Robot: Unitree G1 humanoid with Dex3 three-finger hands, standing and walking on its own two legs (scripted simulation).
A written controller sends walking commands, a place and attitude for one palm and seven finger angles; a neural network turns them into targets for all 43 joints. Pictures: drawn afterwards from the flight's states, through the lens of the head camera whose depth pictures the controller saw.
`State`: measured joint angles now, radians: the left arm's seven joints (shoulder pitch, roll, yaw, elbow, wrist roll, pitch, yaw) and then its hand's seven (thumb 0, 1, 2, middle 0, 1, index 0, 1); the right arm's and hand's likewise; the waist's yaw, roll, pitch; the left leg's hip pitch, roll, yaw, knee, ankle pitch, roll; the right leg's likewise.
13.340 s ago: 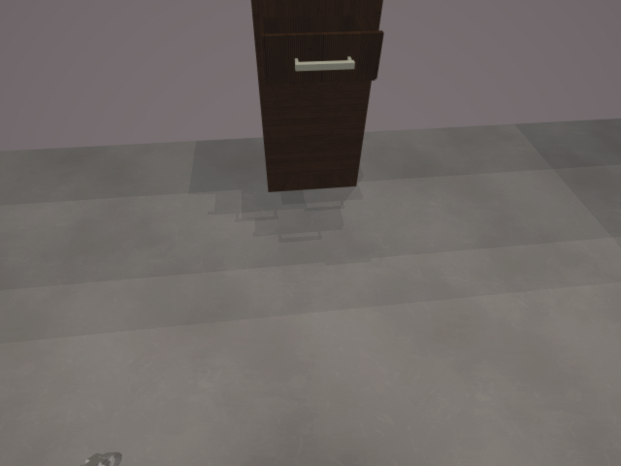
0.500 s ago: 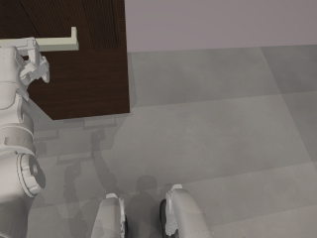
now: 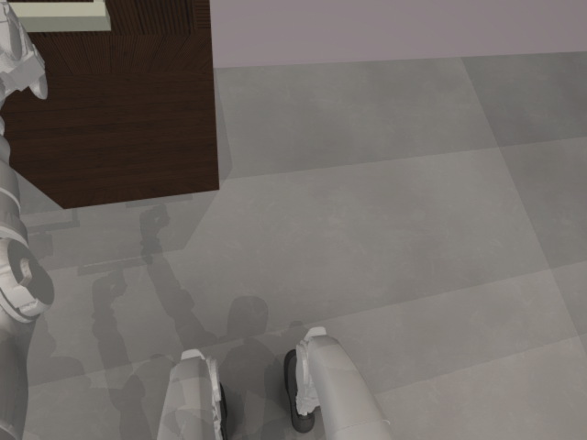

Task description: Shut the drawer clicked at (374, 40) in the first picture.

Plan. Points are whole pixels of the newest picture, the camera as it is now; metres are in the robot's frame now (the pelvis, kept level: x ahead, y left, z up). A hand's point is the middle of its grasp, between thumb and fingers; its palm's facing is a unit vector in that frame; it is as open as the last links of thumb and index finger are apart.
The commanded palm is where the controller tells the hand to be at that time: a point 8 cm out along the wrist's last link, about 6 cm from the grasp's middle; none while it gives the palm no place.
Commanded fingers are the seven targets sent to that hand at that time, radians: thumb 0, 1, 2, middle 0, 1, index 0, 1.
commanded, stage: push the drawer shut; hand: left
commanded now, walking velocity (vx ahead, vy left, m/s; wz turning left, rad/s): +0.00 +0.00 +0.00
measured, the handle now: (13, 3) +0.63 +0.26 +0.06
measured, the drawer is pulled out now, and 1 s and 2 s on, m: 0.01 0.00 0.00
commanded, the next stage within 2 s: pull the fist back off the drawer in 0.46 s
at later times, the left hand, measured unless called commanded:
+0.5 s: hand (21, 44) +0.58 +0.25 +0.06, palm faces +0.09 -1.00 -0.03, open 3.1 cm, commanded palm +0.62 +0.24 +0.06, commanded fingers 0.00 0.90 0.90 -1.40 -1.60 -1.40 -1.60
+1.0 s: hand (28, 46) +0.58 +0.24 +0.06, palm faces +0.08 -1.00 -0.03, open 3.2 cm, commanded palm +0.57 +0.24 +0.06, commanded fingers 0.00 0.90 0.90 -1.40 -1.60 -1.40 -1.60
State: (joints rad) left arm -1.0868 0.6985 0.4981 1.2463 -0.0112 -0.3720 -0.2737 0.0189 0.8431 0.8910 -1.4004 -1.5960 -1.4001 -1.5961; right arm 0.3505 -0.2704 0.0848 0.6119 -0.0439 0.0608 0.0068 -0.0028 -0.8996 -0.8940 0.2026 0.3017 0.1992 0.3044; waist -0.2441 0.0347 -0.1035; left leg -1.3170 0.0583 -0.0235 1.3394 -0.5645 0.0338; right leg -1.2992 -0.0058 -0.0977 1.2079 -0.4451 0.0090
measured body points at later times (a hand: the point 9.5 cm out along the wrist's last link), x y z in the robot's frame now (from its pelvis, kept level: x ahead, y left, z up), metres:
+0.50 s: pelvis -0.01 +0.00 -0.01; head +0.20 +0.06 +0.38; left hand +0.57 +0.30 +0.06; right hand -0.04 -0.27 -0.09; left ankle +0.02 +0.09 -0.61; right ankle +0.06 -0.13 -0.61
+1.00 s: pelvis -0.02 +0.00 -0.01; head +0.19 +0.05 +0.38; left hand +0.57 +0.29 +0.06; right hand -0.06 -0.25 -0.09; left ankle +0.02 +0.09 -0.61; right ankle +0.06 -0.13 -0.61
